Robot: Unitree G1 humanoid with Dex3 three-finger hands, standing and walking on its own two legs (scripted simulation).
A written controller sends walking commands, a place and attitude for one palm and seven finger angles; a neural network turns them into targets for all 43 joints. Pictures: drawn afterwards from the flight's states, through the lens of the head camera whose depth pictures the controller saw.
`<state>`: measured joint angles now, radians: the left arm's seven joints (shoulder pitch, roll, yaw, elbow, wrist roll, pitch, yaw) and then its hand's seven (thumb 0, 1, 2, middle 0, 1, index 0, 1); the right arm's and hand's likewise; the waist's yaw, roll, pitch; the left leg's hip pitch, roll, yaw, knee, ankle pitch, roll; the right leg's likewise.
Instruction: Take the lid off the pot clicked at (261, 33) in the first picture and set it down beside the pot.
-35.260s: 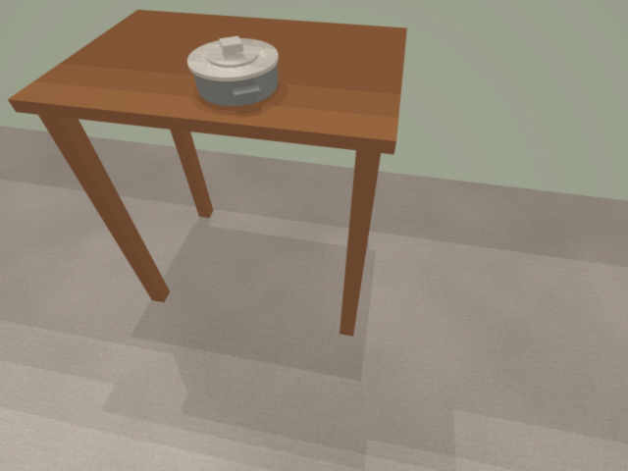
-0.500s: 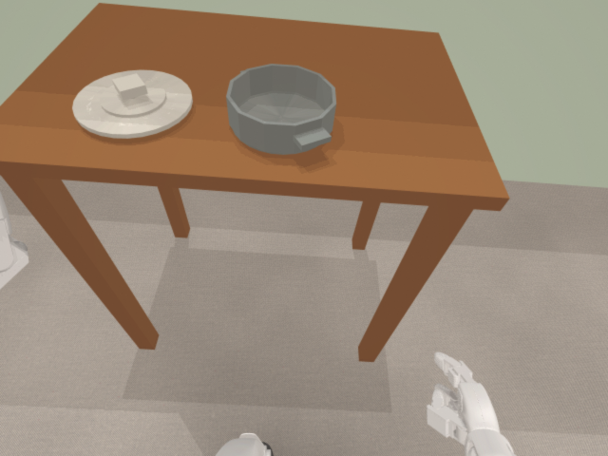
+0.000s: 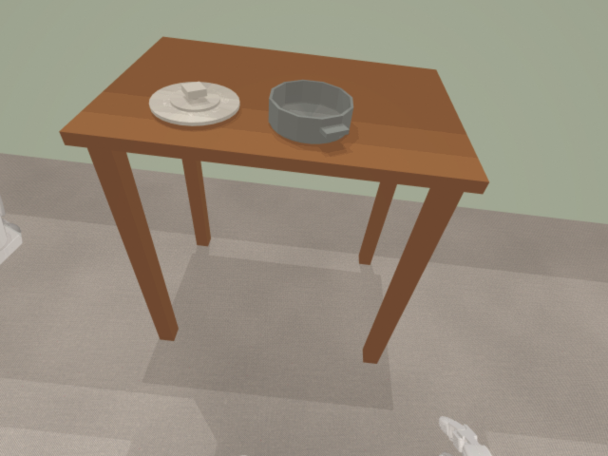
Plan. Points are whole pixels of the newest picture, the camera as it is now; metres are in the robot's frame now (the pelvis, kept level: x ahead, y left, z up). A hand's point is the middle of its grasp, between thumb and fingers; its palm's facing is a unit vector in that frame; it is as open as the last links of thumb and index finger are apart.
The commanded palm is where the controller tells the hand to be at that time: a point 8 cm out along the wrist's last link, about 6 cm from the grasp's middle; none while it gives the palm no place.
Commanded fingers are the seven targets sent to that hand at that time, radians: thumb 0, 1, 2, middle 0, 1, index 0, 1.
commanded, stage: stop stepping back and stand still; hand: left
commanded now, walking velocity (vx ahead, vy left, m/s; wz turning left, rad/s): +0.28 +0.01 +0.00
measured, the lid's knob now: (194, 90) +0.77 +0.31 +0.12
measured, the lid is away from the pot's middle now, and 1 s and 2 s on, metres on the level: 0.25 0.25 0.25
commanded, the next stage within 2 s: let the arm hang, fingers relaxed in 0.38 s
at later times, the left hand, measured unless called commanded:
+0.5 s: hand out of the picture +0.17 +0.27 +0.29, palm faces +0.63 -0.73 -0.27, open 7.4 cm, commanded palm none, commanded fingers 0.00 0.90 0.90 -0.20 -0.30 -0.20 -0.30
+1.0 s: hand out of the picture -0.05 +0.21 -0.17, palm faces +0.03 -0.97 -0.22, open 7.1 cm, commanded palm none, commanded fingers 0.00 0.90 0.90 -0.20 -0.30 -0.20 -0.30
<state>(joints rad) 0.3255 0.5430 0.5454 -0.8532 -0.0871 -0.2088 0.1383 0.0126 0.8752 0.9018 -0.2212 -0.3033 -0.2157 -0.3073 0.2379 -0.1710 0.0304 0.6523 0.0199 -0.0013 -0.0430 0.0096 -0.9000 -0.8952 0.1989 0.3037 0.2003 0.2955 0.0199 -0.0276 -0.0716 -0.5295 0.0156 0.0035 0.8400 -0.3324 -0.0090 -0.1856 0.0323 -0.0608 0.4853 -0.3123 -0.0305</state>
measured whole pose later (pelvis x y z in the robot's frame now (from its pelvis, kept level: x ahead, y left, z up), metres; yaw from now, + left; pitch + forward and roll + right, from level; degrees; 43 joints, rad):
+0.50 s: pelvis -0.01 +0.01 -0.01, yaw +3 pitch -1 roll -1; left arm 0.19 0.45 0.52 -0.60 -0.04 -0.22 0.16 0.01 0.88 0.90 -0.22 -0.30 -0.21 -0.31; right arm 0.25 -0.20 0.03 0.68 0.03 -0.07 -0.06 0.01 -0.90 -0.90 0.20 0.30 0.20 0.30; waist 0.02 0.01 -0.05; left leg -0.34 0.02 0.01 0.63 -0.28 0.01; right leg -0.22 0.02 -0.04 0.60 -0.35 -0.01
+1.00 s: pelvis +0.01 +0.01 +0.00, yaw +3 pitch +0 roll +0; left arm 0.32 0.23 0.01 1.11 0.01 0.03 0.02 -0.01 0.96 0.90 -0.20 -0.30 -0.20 -0.30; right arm 0.33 -0.17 -0.03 1.05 0.00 0.04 -0.03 0.01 -0.91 -0.90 0.19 0.30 0.20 0.29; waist -0.01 -0.03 0.15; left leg -0.28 0.03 0.05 0.54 -0.24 0.01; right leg -0.15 0.01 -0.01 0.49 -0.31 0.00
